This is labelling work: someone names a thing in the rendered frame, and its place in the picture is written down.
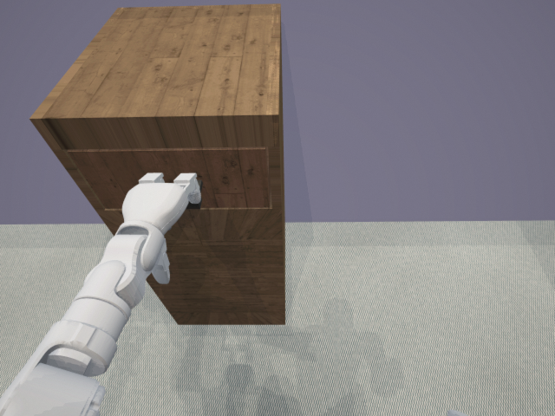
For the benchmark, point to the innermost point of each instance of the robot left hand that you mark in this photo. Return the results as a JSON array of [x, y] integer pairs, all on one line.
[[161, 204]]

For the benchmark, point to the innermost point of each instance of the cabinet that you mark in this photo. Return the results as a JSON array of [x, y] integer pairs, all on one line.
[[188, 77]]

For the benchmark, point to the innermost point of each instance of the robot left forearm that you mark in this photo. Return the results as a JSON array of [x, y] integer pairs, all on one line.
[[84, 340]]

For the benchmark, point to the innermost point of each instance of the robot left upper arm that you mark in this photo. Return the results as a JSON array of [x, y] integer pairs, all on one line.
[[51, 391]]

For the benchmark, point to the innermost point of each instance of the drawer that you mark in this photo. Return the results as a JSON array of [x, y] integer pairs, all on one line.
[[233, 177]]

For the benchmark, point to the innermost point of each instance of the handle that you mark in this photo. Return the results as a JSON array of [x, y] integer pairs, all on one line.
[[195, 206]]

